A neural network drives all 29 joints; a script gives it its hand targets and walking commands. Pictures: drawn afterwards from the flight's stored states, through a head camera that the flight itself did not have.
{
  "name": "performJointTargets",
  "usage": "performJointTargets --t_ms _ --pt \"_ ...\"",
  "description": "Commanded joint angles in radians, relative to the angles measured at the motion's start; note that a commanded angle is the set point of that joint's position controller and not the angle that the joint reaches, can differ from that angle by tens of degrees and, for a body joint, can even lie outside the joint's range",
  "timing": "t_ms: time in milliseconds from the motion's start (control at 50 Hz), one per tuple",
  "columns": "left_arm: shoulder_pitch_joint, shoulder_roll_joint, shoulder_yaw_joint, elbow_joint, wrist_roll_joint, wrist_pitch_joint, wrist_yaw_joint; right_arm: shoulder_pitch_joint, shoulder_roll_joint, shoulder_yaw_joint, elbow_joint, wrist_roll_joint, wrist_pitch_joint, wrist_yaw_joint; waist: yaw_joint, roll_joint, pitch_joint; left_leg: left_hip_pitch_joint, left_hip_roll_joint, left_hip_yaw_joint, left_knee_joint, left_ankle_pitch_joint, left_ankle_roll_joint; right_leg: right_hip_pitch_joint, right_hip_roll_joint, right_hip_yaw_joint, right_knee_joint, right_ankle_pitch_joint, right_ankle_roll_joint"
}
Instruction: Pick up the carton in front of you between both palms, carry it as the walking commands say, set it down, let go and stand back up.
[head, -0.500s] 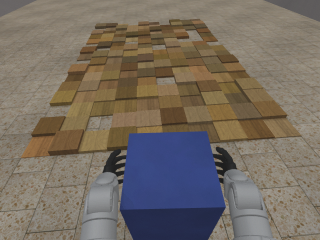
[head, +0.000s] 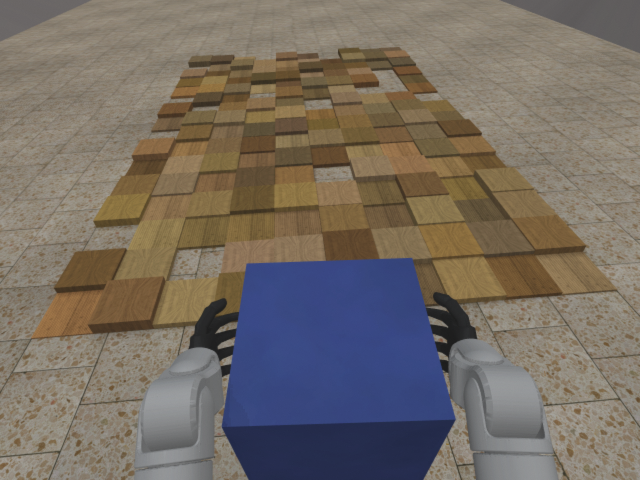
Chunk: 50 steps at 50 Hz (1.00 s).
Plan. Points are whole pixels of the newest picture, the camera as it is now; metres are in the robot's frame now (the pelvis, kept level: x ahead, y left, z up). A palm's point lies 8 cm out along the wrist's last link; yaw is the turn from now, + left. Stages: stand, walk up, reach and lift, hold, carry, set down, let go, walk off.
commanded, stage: carry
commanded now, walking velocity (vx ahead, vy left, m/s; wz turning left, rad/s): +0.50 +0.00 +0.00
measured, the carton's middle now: (333, 382) +0.28 +0.01 +0.01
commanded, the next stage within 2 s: none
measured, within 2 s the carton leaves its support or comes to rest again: neither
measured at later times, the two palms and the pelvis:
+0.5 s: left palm (217, 226) +0.54 +0.20 +0.08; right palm (391, 214) +0.55 -0.10 +0.08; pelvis +0.28 +0.03 -0.02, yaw +2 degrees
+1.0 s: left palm (243, 118) +0.90 +0.20 +0.11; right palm (369, 114) +0.92 -0.10 +0.11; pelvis +0.60 +0.04 -0.03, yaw +3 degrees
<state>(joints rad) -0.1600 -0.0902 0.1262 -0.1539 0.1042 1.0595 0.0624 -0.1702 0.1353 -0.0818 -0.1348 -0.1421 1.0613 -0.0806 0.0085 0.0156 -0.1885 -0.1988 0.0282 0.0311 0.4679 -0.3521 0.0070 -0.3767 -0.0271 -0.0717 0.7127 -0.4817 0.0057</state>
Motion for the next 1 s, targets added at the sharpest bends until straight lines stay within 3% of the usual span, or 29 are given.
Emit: performJointTargets --t_ms 0,40,60,80,100,120,140,160,180,200,240,300,400,420,460,480,500,520,540,580,600,640,700,780,880,920,940,960,980 --pt "-0.507 -0.924 -0.749 -0.132 -0.41 0.054 -0.228 -0.492 0.838 0.677 -0.222 0.393 0.052 0.215 -0.035 0.144 -0.074 0.317 0.263 -0.292 -0.17 0.383 0.145 -0.274 0.019 -0.068 -0.081 0.057 0.002" --pt "-0.431 -0.921 -0.738 -0.178 -0.395 0.081 -0.219 -0.442 0.85 0.689 -0.261 0.414 0.085 0.223 -0.025 0.163 -0.118 0.239 0.201 -0.156 -0.129 0.346 0.102 -0.078 0.055 -0.129 -0.225 0.168 0.002" --pt "-0.391 -0.919 -0.732 -0.194 -0.379 0.093 -0.214 -0.411 0.855 0.693 -0.269 0.421 0.098 0.229 -0.013 0.133 -0.142 0.119 0.165 -0.074 -0.066 0.321 0.079 0.129 0.071 -0.157 -0.321 0.269 -0.001" --pt "-0.356 -0.912 -0.725 -0.206 -0.361 0.103 -0.209 -0.373 0.854 0.695 -0.275 0.424 0.11 0.235 -0.005 0.078 -0.182 -0.047 0.134 -0.006 0.03 0.319 0.05 0.387 0.043 -0.127 -0.351 0.315 -0.016" --pt "-0.304 -0.909 -0.714 -0.202 -0.345 0.115 -0.204 -0.36 0.839 0.689 -0.28 0.423 0.123 0.242 0.012 -0.054 -0.23 -0.228 0.096 0.065 0.229 0.167 0.015 0.599 -0.12 0.079 -0.411 0.156 -0.054" --pt "-0.32 -0.892 -0.699 -0.199 -0.332 0.122 -0.2 -0.422 0.819 0.702 -0.317 0.44 0.14 0.248 0.021 -0.292 -0.196 -0.512 -0.005 0.115 0.464 -0.086 -0.017 0.693 -0.382 0.511 -0.5 0.08 -0.166" --pt "-0.374 -0.899 -0.694 -0.217 -0.335 0.131 -0.196 -0.492 0.807 0.714 -0.335 0.463 0.155 0.254 0.02 -0.24 -0.146 -0.603 0.023 0.016 0.596 -0.163 0.013 0.646 -0.444 0.598 -0.5 0.157 -0.252" --pt "-0.414 -0.9 -0.695 -0.244 -0.349 0.141 -0.193 -0.524 0.807 0.715 -0.339 0.484 0.164 0.258 0.019 -0.155 -0.112 -0.631 0.066 -0.01 0.671 -0.157 0.031 0.59 -0.432 0.545 -0.491 0.227 -0.261" --pt "-0.446 -0.899 -0.7 -0.262 -0.364 0.153 -0.19 -0.527 0.812 0.705 -0.325 0.492 0.17 0.259 0.014 -0.075 -0.102 -0.632 0.096 -0.017 0.681 -0.109 0.035 0.553 -0.399 0.45 -0.49 0.255 -0.237" --pt "-0.467 -0.898 -0.707 -0.27 -0.378 0.162 -0.19 -0.52 0.816 0.694 -0.31 0.493 0.174 0.256 0.012 -0.038 -0.097 -0.605 0.111 -0.015 0.616 -0.051 0.029 0.512 -0.368 0.367 -0.52 0.221 -0.199" --pt "-0.475 -0.894 -0.718 -0.26 -0.398 0.176 -0.194 -0.492 0.817 0.677 -0.275 0.473 0.181 0.245 0.015 -0.075 -0.078 -0.539 0.094 0.034 0.467 0.028 0.004 0.473 -0.303 0.219 -0.556 0.304 -0.156" --pt "-0.454 -0.882 -0.717 -0.219 -0.42 0.191 -0.21 -0.43 0.819 0.652 -0.218 0.425 0.188 0.225 0.013 -0.125 -0.051 -0.477 0.058 0.1 0.271 0.105 -0.013 0.452 -0.244 0.079 -0.536 0.461 -0.138" --pt "-0.467 -0.895 -0.721 -0.203 -0.424 0.19 -0.231 -0.44 0.848 0.644 -0.214 0.396 0.185 0.216 0.014 -0.189 0.0 -0.272 0.006 0.202 0.07 0.261 0.012 0.367 -0.216 -0.045 -0.482 0.599 -0.094" --pt "-0.472 -0.899 -0.722 -0.207 -0.422 0.187 -0.233 -0.443 0.855 0.646 -0.218 0.397 0.182 0.218 0.008 -0.187 -0.016 -0.186 -0.009 0.225 0.051 0.27 0.019 0.348 -0.21 -0.076 -0.421 0.667 -0.081" --pt "-0.468 -0.898 -0.724 -0.22 -0.415 0.183 -0.235 -0.421 0.86 0.643 -0.21 0.395 0.174 0.222 -0.017 -0.12 -0.11 0.121 -0.06 0.279 0.012 0.201 0.032 0.246 -0.152 -0.162 -0.142 0.746 -0.043" --pt "-0.463 -0.887 -0.722 -0.221 -0.408 0.18 -0.237 -0.404 0.858 0.642 -0.209 0.39 0.17 0.224 -0.042 -0.041 -0.175 0.306 0.074 0.098 -0.026 0.092 0.045 0.101 -0.124 -0.147 0.074 0.541 -0.013" --pt "-0.482 -0.9 -0.733 -0.242 -0.41 0.185 -0.237 -0.395 0.855 0.634 -0.189 0.376 0.16 0.229 -0.04 0.242 -0.245 0.462 0.387 -0.438 -0.199 -0.139 0.182 -0.159 -0.001 -0.129 0.398 0.208 0.033" --pt "-0.481 -0.903 -0.734 -0.231 -0.404 0.179 -0.239 -0.393 0.885 0.644 -0.19 0.39 0.154 0.232 -0.03 0.24 -0.212 0.455 0.43 -0.583 -0.285 -0.025 0.223 -0.3 0.009 -0.003 0.547 0.022 0.01" --pt "-0.493 -0.931 -0.739 -0.231 -0.406 0.167 -0.242 -0.42 0.913 0.661 -0.221 0.407 0.145 0.235 -0.029 0.169 -0.202 0.419 0.408 -0.469 -0.252 0.115 0.21 -0.321 -0.056 0.053 0.61 0.052 -0.02" --pt "-0.485 -0.981 -0.755 -0.234 -0.402 0.14 -0.243 -0.464 0.965 0.691 -0.252 0.431 0.123 0.242 -0.024 0.018 -0.185 0.307 0.346 -0.267 -0.229 0.287 0.155 -0.296 -0.119 0.071 0.545 0.161 -0.038" --pt "-0.469 -1.0 -0.756 -0.231 -0.398 0.128 -0.239 -0.474 0.977 0.702 -0.264 0.442 0.114 0.245 -0.02 0.028 -0.185 0.269 0.318 -0.19 -0.242 0.295 0.126 -0.263 -0.128 0.065 0.482 0.201 -0.037" --pt "-0.418 -1.015 -0.759 -0.218 -0.378 0.105 -0.229 -0.45 0.977 0.717 -0.272 0.455 0.1 0.255 -0.022 0.081 -0.19 0.264 0.282 -0.096 -0.257 0.338 0.109 -0.241 -0.104 0.019 0.394 0.239 -0.026" --pt "-0.368 -1.001 -0.764 -0.206 -0.347 0.08 -0.211 -0.415 0.94 0.727 -0.27 0.462 0.087 0.27 -0.023 0.108 -0.152 0.3 0.258 -0.021 -0.27 0.401 0.119 -0.296 -0.085 -0.031 0.251 0.283 -0.011" --pt "-0.425 -0.937 -0.774 -0.227 -0.351 0.077 -0.197 -0.449 0.857 0.724 -0.27 0.463 0.081 0.271 -0.025 0.124 -0.068 0.307 0.219 0.062 -0.27 0.459 0.122 -0.313 -0.066 -0.089 0.039 0.373 -0.007" --pt "-0.644 -0.786 -0.758 -0.23 -0.395 0.11 -0.181 -0.627 0.698 0.684 -0.247 0.455 0.102 0.228 -0.055 0.144 0.017 0.269 0.208 0.109 -0.229 0.508 0.128 -0.218 -0.023 -0.132 -0.121 0.437 -0.061" --pt "-0.738 -0.726 -0.722 -0.207 -0.413 0.133 -0.169 -0.747 0.652 0.667 -0.231 0.469 0.124 0.205 -0.03 0.147 -0.008 0.262 0.209 0.14 -0.125 0.635 0.113 -0.106 -0.003 -0.141 -0.134 0.4 -0.088" --pt "-0.766 -0.701 -0.694 -0.178 -0.417 0.147 -0.162 -0.8 0.631 0.653 -0.213 0.475 0.139 0.194 0.003 0.127 -0.055 0.235 0.185 0.179 0.006 0.7 0.092 0.032 0.035 -0.176 -0.17 0.372 -0.093" --pt "-0.805 -0.674 -0.657 -0.137 -0.421 0.158 -0.158 -0.867 0.617 0.637 -0.19 0.479 0.154 0.184 0.041 0.06 -0.135 0.169 0.133 0.21 0.209 0.676 0.064 0.23 0.071 -0.198 -0.193 0.309 -0.088" --pt "-0.824 -0.656 -0.629 -0.106 -0.431 0.176 -0.153 -0.89 0.6 0.615 -0.158 0.477 0.172 0.173 0.07 -0.073 -0.217 0.011 0.107 0.193 0.463 0.413 0.043 0.415 -0.108 0.05 -0.241 0.136 -0.089"
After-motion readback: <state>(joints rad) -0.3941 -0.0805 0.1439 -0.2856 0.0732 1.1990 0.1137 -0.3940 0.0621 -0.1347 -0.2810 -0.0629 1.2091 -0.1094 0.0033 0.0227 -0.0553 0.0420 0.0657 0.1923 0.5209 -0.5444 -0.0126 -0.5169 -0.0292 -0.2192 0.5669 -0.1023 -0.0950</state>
